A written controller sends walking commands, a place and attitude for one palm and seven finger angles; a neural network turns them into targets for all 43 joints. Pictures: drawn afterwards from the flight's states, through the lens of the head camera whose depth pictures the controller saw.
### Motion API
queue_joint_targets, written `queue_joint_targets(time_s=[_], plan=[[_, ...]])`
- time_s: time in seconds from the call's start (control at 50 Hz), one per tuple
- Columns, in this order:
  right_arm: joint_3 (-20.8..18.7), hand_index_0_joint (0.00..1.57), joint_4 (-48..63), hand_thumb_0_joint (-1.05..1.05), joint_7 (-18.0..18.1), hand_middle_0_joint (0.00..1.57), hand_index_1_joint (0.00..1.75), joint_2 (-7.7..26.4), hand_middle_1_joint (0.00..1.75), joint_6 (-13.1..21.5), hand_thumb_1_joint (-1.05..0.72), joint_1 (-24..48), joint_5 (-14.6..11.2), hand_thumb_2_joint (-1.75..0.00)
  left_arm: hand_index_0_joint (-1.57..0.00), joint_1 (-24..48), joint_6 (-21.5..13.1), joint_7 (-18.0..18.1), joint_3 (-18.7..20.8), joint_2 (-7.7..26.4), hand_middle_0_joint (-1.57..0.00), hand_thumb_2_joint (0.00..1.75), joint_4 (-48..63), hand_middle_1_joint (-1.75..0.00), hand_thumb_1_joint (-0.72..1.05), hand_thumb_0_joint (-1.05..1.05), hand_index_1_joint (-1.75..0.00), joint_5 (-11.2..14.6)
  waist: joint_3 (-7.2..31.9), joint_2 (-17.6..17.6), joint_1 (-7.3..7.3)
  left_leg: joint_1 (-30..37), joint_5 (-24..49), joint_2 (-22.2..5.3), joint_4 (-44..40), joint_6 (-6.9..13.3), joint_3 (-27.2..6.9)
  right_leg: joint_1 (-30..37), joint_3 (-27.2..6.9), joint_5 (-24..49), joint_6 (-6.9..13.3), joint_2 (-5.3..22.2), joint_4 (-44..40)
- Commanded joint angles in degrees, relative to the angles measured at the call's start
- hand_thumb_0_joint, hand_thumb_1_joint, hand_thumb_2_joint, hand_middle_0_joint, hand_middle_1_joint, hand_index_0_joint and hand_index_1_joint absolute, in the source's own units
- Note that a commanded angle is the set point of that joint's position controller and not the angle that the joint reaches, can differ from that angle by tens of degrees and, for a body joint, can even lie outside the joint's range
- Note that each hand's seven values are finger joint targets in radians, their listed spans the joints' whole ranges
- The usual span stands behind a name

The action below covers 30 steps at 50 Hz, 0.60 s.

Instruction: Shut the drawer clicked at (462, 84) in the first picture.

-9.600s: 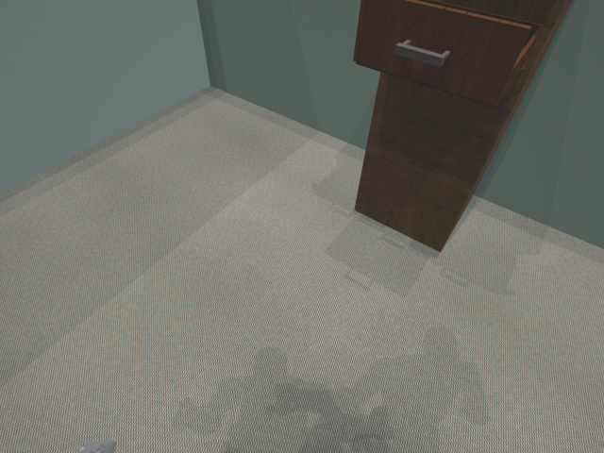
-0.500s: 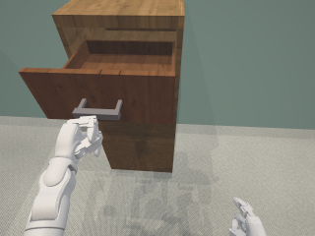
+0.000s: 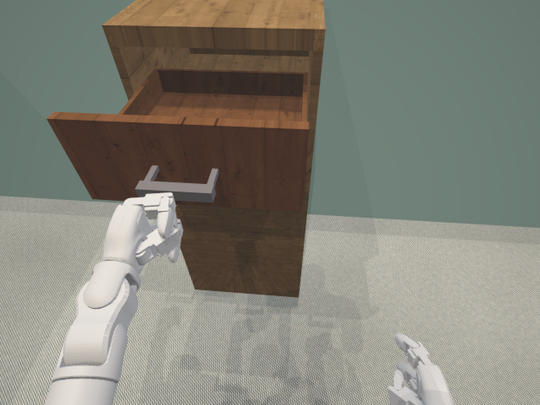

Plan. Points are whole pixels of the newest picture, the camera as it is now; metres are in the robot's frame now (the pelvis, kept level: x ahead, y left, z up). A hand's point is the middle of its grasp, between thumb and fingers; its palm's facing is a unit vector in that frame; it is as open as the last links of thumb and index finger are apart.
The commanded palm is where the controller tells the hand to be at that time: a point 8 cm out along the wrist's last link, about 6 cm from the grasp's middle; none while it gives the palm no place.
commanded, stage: push the drawer shut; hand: left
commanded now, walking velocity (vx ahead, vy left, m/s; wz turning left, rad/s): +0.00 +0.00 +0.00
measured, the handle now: (179, 182) +0.40 +0.18 +0.14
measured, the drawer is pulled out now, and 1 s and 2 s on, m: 0.27 0.16 0.05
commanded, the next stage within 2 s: none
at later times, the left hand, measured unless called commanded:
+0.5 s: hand (189, 201) +0.36 +0.16 +0.13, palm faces +0.03 -1.00 -0.04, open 3.0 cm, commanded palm +0.36 +0.20 +0.13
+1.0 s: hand (201, 171) +0.43 +0.16 +0.13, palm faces +0.01 -1.00 -0.03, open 3.0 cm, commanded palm +0.42 +0.21 +0.13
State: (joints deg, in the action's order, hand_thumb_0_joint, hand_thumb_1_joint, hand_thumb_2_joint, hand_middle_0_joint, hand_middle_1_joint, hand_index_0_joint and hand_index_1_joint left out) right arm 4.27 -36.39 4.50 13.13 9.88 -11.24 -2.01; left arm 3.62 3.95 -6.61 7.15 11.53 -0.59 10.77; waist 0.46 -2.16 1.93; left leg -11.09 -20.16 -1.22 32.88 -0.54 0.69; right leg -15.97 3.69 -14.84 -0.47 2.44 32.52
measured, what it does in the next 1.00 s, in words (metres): stands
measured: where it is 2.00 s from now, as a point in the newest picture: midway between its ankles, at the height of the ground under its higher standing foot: outside the picture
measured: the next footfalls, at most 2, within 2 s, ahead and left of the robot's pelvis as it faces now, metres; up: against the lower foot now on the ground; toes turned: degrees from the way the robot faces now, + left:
none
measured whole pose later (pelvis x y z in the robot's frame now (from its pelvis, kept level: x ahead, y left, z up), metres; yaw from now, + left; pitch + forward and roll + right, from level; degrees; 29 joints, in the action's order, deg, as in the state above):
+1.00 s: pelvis -0.02 +0.00 -0.01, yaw -1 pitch +5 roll +0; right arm 2.3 -40.1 3.9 15.6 7.7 -18.9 -2.2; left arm 42.4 -10.9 -9.5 15.4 19.3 -51.9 8.3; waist 1.1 -1.2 -3.4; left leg -22.1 -19.4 -1.8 36.1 -0.7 1.3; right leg -26.9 2.9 -13.1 0.0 1.8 34.6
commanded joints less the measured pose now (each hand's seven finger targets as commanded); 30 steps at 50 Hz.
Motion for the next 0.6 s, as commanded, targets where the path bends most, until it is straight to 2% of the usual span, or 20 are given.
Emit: queue_joint_targets(time_s=[0.0, 0.06, 0.08, 0.1, 0.16, 0.18, 0.24, 0.26, 0.28, 0.32, 0.34, 0.36, 0.38, 0.42, 0.46, 0.48, 0.5, 0.52, 0.56, 0.58], plan=[[-2.6, 0.2, 8.3, 0.0, 1.2, 0.2, 0.3, 6.2, 0.3, 3.1, -0.9, 6.4, -0.3, -0.9, -1.4, 26.1, -4.7, 0.4, 0.9, 5.5, -1.4, 0.9, 9.3, -1.6, 0.9, 0.0, -1.6, 0.5, 9.3, 1.1, -1.88, -1.8, 9.8, 1.5, -6.0, 1.0, -0.5, 4.2, -0.5, 6.2, 1.3, -1.7, -4.8], [-2.7, 0.2, 7.9, 0.0, 1.2, 0.2, 0.3, 6.4, 0.3, 3.0, -0.9, 5.7, -0.2, -0.9, -1.4, 27.8, -5.0, 0.4, 2.4, 6.6, -1.4, 0.9, 5.5, -1.6, 0.9, 0.0, -1.6, 0.3, 12.0, 0.3, -1.31, -1.5, 11.6, 1.7, -5.8, 0.7, -0.4, 5.5, -0.5, 8.7, 1.6, -1.7, -4.1], [-2.8, 0.2, 7.7, 0.0, 1.1, 0.2, 0.3, 6.8, 0.3, 2.9, -0.9, 5.3, -0.1, -0.9, -1.4, 27.6, -5.1, 0.5, 3.4, 7.8, -1.4, 0.9, 3.6, -1.6, 0.9, 0.0, -1.6, 0.2, 12.2, 2.9, -1.16, -2.2, 12.1, 1.5, -5.7, 0.9, -0.5, 6.2, -0.6, 9.2, 1.5, -1.7, -4.1], [-2.9, 0.2, 7.7, 0.0, 1.0, 0.2, 0.3, 6.8, 0.3, 2.8, -0.9, 5.3, -0.2, -0.9, -1.4, 27.1, -5.0, 0.4, 4.4, 8.3, -1.4, 0.9, 2.0, -1.6, 0.9, 0.0, -1.6, 0.3, 12.1, 2.9, -0.81, -2.8, 12.4, 1.6, -5.8, 0.9, -0.2, 6.6, -0.8, 10.1, 1.5, -1.6, -4.1], [-2.9, 0.2, 7.4, 0.0, 1.1, 0.2, 0.3, 6.8, 0.3, 2.4, -0.9, 5.4, -0.4, -0.9, -1.4, 31.7, -5.3, 0.3, 3.8, 8.1, -1.4, 0.9, 1.2, -1.6, 0.9, 0.0, -1.6, 0.5, 11.4, 1.7, -1.68, -2.8, 11.3, 1.7, -5.7, 0.8, -0.2, 5.3, -0.8, 9.0, 1.5, -1.6, -4.4], [-2.9, 0.2, 7.0, 0.0, 1.2, 0.2, 0.3, 7.0, 0.3, 2.3, -0.9, 5.0, -0.5, -0.9, -1.4, 33.9, -5.6, 0.6, 3.5, 8.5, -1.4, 0.9, -0.2, -1.6, 0.9, 0.0, -1.6, 0.4, 10.4, 3.4, -2.53, -3.2, 10.2, 1.5, -5.7, 1.1, -0.3, 4.4, -0.9, 7.5, 1.2, -1.7, -4.9], [-3.1, 0.2, 6.7, 0.0, 1.4, 0.2, 0.3, 7.1, 0.3, 2.2, -0.9, 4.6, -0.6, -0.9, -1.4, 36.4, -6.2, 0.6, 3.8, 8.7, -1.4, 0.9, -2.5, -1.6, 0.9, 0.0, -1.6, 0.3, 11.5, 1.7, -2.31, -3.0, 9.4, 1.6, -5.8, 1.0, -0.4, 4.1, -1.0, 6.5, 1.4, -1.7, -4.8], [-3.1, 0.2, 6.5, 0.0, 1.4, 0.2, 0.3, 7.1, 0.3, 2.1, -0.9, 4.4, -0.6, -0.9, -1.4, 39.1, -6.5, 0.5, 2.5, 7.8, -1.4, 0.9, -2.8, -1.6, 0.9, 0.0, -1.6, 0.2, 11.6, 0.8, -3.01, -2.6, 9.5, 1.7, -5.7, 1.0, -0.5, 3.4, -1.0, 6.7, 1.5, -1.6, -4.8], [-3.2, 0.2, 6.1, 0.0, 1.5, 0.2, 0.3, 7.3, 0.3, 2.0, -0.9, 3.9, -0.7, -0.9, -1.4, 39.8, -6.7, 0.6, 3.2, 8.8, -1.4, 0.9, -5.0, -1.6, 0.9, 0.0, -1.6, 0.1, 11.1, 3.4, -3.35, -3.3, 9.0, 1.4, -5.7, 1.2, -0.7, 3.2, -1.1, 5.8, 1.3, -1.7, -5.1], [-3.3, 0.2, 6.1, 0.0, 1.5, 0.2, 0.3, 7.4, 0.3, 2.0, -0.9, 3.7, -0.6, -0.9, -1.4, 41.3, -7.4, 0.5, 3.9, 9.5, -1.4, 0.9, -6.1, -1.6, 0.9, 0.0, -1.6, 0.0, 12.9, 1.5, -2.77, -3.3, 8.9, 1.7, -5.6, 1.1, -0.4, 4.0, -1.4, 6.0, 1.5, -1.5, -4.8], [-3.2, 0.2, 5.8, 0.0, 1.5, 0.2, 0.3, 7.4, 0.3, 1.9, -0.9, 3.6, -0.7, -0.9, -1.4, 42.6, -7.6, 0.4, 3.4, 9.3, -1.4, 0.9, -7.7, -1.6, 0.9, 0.0, -1.6, 0.0, 12.1, 1.3, -3.27, -3.6, 8.3, 1.7, -5.6, 1.0, -0.5, 3.3, -1.4, 5.5, 1.4, -1.5, -5.0], [-3.2, 0.2, 5.6, 0.0, 1.5, 0.2, 0.3, 7.5, 0.3, 1.9, -0.9, 3.3, -0.7, -0.9, -1.4, 44.8, -7.9, 0.3, 3.1, 9.1, -1.4, 0.9, -8.7, -1.6, 0.9, 0.0, -1.6, 0.2, 12.4, 2.6, -3.61, -3.8, 7.7, 1.7, -5.7, 1.1, -0.8, 3.0, -1.3, 4.9, 1.4, -1.6, -5.0], [-3.5, 0.2, 5.3, 0.0, 1.6, 0.2, 0.3, 7.8, 0.3, 1.8, -0.9, 3.0, -0.7, -0.9, -1.4, 44.8, -8.3, 0.5, 4.3, 10.8, -1.4, 0.9, -10.9, -1.6, 0.9, 0.0, -1.6, -0.1, 12.5, 4.0, -3.68, -4.2, 7.4, 1.5, -5.4, 1.3, -0.6, 3.0, -1.5, 4.0, 1.3, -1.7, -5.2], [-3.4, 0.2, 5.3, 0.0, 1.5, 0.2, 0.3, 7.5, 0.3, 1.9, -0.9, 2.7, -0.8, -0.9, -1.4, 48.4, -9.3, 0.3, 2.1, 8.6, -1.4, 0.9, -12.0, -1.6, 0.9, 0.0, -1.6, -0.2, 12.6, 0.9, -4.09, -3.8, 7.0, 1.6, -5.6, 1.1, -0.8, 1.9, -1.4, 4.0, 1.5, -1.6, -4.9], [-3.5, 0.2, 4.7, 0.0, 1.4, 0.2, 0.3, 7.8, 0.3, 2.0, -0.9, 1.9, -0.7, -0.9, -1.4, 50.6, -10.0, 0.5, 2.5, 9.2, -1.4, 0.9, -15.1, -1.6, 0.9, 0.0, -1.6, -0.3, 12.9, 1.7, -4.36, -4.4, 6.5, 1.7, -5.3, 1.1, -0.9, 1.5, -1.4, 3.8, 1.5, -1.7, -4.7], [-3.6, 0.2, 4.4, 0.0, 1.4, 0.2, 0.3, 8.2, 0.3, 1.9, -0.9, 1.3, -0.6, -0.9, -1.4, 51.1, -10.4, 0.6, 3.4, 10.2, -1.4, 0.9, -16.8, -1.6, 0.9, 0.0, -1.6, -0.5, 13.3, 3.9, -4.55, -4.9, 6.7, 1.6, -5.1, 1.4, -0.9, 1.6, -1.6, 3.8, 1.4, -1.8, -4.8], [-3.7, 0.2, 4.4, 0.0, 1.3, 0.2, 0.3, 8.3, 0.3, 1.9, -0.9, 1.0, -0.6, -0.9, -1.4, 52.8, -11.1, 0.7, 4.4, 11.8, -1.4, 0.9, -17.2, -1.6, 0.9, 0.0, -1.6, -0.7, 14.2, 3.5, -4.37, -5.3, 6.6, 1.6, -5.1, 1.3, -1.0, 2.2, -1.7, 3.9, 1.4, -1.6, -4.6], [-3.7, 0.2, 4.5, 0.0, 1.2, 0.2, 0.3, 8.0, 0.3, 1.9, -0.9, 1.0, -0.6, -0.9, -1.4, 52.6, -11.3, 0.4, 3.7, 10.4, -1.4, 0.9, -18.4, -1.6, 0.9, 0.0, -1.6, -0.7, 14.7, 1.8, -4.06, -5.0, 7.1, 1.8, -5.0, 1.3, -0.7, 2.4, -1.9, 4.7, 1.5, -1.6, -4.3], [-3.5, 0.2, 4.0, 0.0, 1.1, 0.2, 0.3, 8.3, 0.3, 1.7, -0.9, 0.2, -0.6, -0.9, -1.4, 56.1, -12.1, 0.2, 3.8, 11.4, -1.4, 0.9, -21.5, -1.6, 0.9, 0.0, -1.6, -1.0, 14.1, 1.5, -4.88, -5.8, 5.9, 1.8, -5.0, 1.2, -0.9, 1.2, -1.8, 3.7, 1.6, -1.7, -4.2], [-3.7, 0.2, 3.8, 0.0, 1.1, 0.2, 0.3, 8.5, 0.3, 1.6, -0.9, -0.3, -0.6, -0.9, -1.4, 57.0, -12.5, 0.2, 4.1, 11.9, -1.4, 0.9, -23.4, -1.6, 0.9, 0.0, -1.6, -1.1, 13.8, 3.4, -5.23, -6.4, 5.3, 1.7, -4.8, 1.5, -0.9, 1.0, -2.0, 2.9, 1.4, -1.8, -4.5]])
